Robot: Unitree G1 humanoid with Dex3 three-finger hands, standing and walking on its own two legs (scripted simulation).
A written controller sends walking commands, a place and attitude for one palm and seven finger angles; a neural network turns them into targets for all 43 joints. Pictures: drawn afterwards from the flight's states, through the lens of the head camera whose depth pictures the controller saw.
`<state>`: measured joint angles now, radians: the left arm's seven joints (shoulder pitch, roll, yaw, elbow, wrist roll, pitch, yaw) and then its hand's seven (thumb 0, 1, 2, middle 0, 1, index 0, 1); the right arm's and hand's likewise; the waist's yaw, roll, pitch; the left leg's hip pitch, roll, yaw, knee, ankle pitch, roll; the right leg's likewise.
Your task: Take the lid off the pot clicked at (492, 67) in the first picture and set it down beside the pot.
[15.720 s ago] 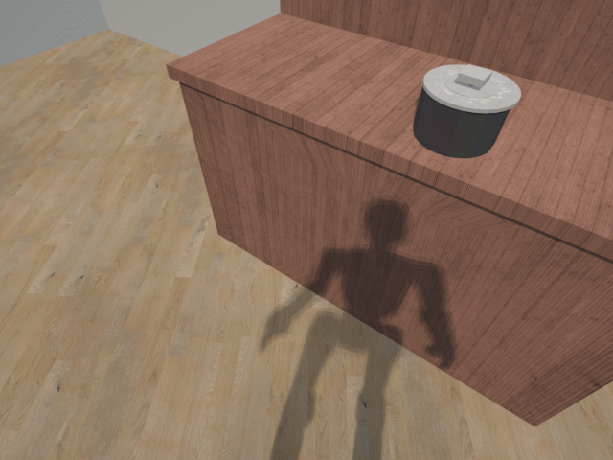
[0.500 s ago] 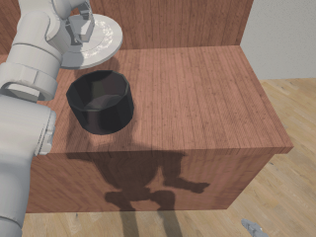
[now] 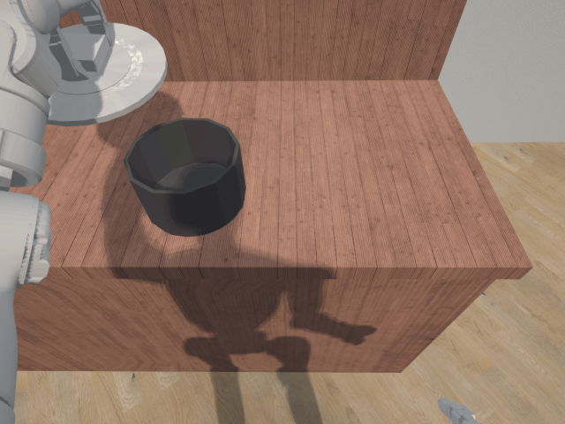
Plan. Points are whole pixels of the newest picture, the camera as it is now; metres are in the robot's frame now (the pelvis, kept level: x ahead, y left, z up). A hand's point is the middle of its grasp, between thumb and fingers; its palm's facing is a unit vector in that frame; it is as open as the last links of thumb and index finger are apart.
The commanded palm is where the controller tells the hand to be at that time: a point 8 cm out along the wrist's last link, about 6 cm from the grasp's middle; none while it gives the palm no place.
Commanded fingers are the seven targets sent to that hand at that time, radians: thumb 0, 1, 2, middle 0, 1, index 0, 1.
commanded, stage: move the lid sideways beside the pot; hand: left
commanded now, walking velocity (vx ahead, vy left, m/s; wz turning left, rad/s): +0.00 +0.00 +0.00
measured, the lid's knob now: (80, 52) +0.50 +0.24 +0.27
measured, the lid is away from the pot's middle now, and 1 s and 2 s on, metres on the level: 0.09 0.19 0.22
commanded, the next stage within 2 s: lower the lid onto the table in 1.42 s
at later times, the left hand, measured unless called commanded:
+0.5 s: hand (13, 50) +0.47 +0.29 +0.29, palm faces -0.17 -0.05 -0.98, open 8.7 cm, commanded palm +0.45 +0.29 +0.36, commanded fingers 0.00 0.52 1.11 -0.83 -1.02 -0.75 -0.97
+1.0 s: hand out of the picture +0.45 +0.33 +0.28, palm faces -0.23 -0.08 -0.97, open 8.7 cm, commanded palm +0.46 +0.34 +0.36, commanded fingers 0.00 0.52 1.11 -0.83 -1.02 -0.75 -0.97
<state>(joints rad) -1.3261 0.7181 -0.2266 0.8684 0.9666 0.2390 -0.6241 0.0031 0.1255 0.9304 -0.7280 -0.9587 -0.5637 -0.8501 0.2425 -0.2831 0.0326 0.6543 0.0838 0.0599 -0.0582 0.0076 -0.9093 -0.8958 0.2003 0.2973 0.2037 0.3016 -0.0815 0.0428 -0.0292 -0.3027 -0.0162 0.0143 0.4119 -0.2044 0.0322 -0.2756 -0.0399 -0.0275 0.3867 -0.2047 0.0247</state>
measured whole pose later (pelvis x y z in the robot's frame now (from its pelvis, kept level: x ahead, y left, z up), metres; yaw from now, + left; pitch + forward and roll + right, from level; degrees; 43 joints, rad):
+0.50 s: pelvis +0.00 +0.01 +0.00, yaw +0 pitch +7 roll -1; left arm -1.29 0.83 -0.15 0.86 1.00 0.20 -0.63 0.00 0.13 0.93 -0.73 -0.96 -0.56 -0.85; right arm 0.27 -0.29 0.03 0.65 0.09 0.11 -0.06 0.01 -0.91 -0.90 0.20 0.30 0.20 0.30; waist -0.08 0.05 -0.03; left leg -0.32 -0.02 0.02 0.41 -0.21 0.04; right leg -0.28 -0.04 -0.02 0.36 -0.19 0.03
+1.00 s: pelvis +0.00 +0.00 +0.00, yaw +0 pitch +6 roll -1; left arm -1.32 0.94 -0.14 1.00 1.01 0.13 -0.64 0.00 0.13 0.93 -0.73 -0.96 -0.56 -0.85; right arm 0.27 -0.30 0.05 0.68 0.11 0.12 -0.09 0.01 -0.91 -0.90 0.20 0.30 0.21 0.30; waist -0.09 0.04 -0.01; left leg -0.32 0.00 0.01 0.43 -0.22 0.03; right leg -0.27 -0.02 -0.03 0.35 -0.19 0.02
